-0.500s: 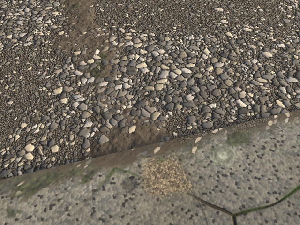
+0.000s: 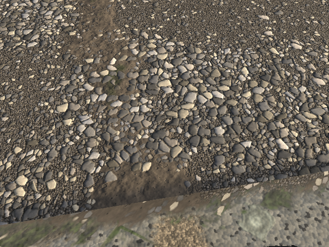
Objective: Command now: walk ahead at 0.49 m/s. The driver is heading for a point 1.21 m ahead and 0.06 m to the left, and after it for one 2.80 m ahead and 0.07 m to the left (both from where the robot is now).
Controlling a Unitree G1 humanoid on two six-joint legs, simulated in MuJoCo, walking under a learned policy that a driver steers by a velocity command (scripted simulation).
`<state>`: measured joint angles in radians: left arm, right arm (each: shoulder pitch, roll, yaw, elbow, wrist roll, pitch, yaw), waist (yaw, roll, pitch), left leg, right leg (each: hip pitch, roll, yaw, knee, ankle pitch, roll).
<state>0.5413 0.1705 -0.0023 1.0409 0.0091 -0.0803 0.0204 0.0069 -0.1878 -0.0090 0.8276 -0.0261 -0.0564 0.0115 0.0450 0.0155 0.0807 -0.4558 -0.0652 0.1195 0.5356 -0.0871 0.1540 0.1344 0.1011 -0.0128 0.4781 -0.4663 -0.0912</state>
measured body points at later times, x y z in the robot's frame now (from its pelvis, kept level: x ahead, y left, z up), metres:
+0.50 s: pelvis +0.26 -0.02 +0.02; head +0.29 -0.02 +0.47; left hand +0.47 +0.19 -0.09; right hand +0.16 -0.24 -0.12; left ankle +0.12 +0.05 -0.72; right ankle +0.42 -0.12 -0.69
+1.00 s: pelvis +0.50 -0.04 +0.02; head +0.49 -0.04 +0.47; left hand +0.43 +0.21 -0.12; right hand +0.64 -0.28 -0.10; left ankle +0.56 +0.09 -0.65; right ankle +0.43 -0.11 -0.72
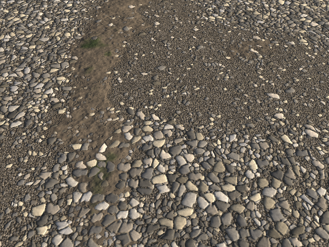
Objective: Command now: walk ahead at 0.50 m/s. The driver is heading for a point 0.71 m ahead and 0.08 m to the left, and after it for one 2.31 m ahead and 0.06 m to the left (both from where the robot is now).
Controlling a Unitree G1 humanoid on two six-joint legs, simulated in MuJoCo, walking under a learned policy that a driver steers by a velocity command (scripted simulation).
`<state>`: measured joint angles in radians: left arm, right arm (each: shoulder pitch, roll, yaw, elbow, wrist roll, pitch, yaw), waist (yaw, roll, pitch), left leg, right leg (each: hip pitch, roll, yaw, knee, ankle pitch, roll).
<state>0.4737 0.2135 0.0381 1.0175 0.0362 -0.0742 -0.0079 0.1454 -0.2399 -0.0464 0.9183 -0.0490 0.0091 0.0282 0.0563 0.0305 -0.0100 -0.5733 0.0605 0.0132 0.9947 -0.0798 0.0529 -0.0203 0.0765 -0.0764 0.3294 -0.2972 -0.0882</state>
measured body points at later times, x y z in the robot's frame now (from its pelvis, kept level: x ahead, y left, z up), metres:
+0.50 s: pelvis +0.31 +0.14 -0.21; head +0.35 +0.17 +0.24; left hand +0.27 +0.41 -0.36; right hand +0.39 -0.11 -0.34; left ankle +0.37 +0.23 -0.93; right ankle +0.15 -0.02 -0.66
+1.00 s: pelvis +0.54 +0.11 -0.19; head +0.56 +0.09 +0.26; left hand +0.62 +0.37 -0.32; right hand +0.55 -0.13 -0.35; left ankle +0.49 +0.24 -0.85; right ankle +0.56 +0.05 -0.93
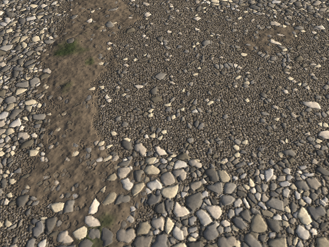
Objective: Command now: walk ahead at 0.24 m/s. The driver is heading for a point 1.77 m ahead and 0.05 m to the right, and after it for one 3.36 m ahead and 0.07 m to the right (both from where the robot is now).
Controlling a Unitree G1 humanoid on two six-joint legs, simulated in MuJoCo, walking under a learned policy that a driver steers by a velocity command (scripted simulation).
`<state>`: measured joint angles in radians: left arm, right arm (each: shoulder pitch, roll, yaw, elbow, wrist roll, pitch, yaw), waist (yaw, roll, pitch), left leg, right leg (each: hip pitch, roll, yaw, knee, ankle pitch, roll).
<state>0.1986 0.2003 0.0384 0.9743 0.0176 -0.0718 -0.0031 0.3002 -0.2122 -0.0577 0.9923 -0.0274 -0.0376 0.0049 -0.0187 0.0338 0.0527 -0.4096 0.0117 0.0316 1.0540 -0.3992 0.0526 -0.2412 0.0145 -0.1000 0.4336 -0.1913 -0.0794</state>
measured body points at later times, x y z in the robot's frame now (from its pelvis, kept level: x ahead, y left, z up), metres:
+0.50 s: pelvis +0.09 +0.03 +0.00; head +0.09 +0.04 +0.45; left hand +0.08 +0.25 -0.17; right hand +0.13 -0.19 -0.15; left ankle +0.13 +0.11 -0.74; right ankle +0.03 -0.07 -0.74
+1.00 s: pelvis +0.09 +0.04 +0.00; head +0.09 +0.04 +0.45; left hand +0.05 +0.24 -0.17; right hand +0.07 -0.18 -0.16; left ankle +0.13 +0.12 -0.74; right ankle +0.03 -0.07 -0.74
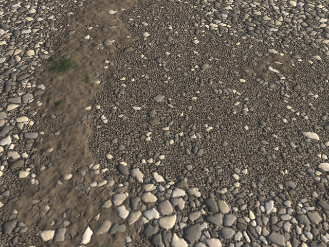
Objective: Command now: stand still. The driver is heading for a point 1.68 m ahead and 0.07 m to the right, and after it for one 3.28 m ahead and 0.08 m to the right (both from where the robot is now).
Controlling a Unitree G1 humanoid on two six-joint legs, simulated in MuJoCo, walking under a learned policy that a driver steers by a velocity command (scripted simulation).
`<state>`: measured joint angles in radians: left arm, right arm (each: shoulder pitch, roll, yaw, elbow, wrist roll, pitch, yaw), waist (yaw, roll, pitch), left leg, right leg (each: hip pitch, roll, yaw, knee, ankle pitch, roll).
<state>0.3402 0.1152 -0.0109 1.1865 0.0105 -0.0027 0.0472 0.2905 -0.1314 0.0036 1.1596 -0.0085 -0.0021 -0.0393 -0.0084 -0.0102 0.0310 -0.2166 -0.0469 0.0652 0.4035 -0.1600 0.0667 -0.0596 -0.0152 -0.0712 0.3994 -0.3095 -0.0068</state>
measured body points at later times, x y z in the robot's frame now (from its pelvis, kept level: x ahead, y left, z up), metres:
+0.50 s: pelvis +0.09 +0.03 -0.02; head +0.10 +0.06 +0.43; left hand -0.04 +0.25 -0.17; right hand +0.15 -0.22 -0.15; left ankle +0.12 +0.11 -0.74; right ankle -0.06 -0.10 -0.73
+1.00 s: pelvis +0.35 +0.03 -0.03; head +0.38 +0.02 +0.42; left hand +0.51 +0.25 -0.15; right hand +0.25 -0.19 -0.17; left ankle +0.14 +0.12 -0.69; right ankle +0.46 -0.03 -0.74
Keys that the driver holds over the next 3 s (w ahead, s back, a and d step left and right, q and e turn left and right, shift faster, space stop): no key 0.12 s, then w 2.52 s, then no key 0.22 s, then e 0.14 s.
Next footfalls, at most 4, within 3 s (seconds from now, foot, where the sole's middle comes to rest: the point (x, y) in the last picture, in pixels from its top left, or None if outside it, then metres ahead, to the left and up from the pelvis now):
0.46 left None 0.15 0.12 -0.78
0.96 right None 0.50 -0.04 -0.78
1.52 left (138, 185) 0.81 0.14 -0.78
2.08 right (174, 134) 1.12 -0.03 -0.78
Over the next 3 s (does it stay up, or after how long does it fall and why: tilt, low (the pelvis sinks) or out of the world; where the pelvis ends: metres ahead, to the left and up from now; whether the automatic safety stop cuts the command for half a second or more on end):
stays up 1.38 0.08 0.00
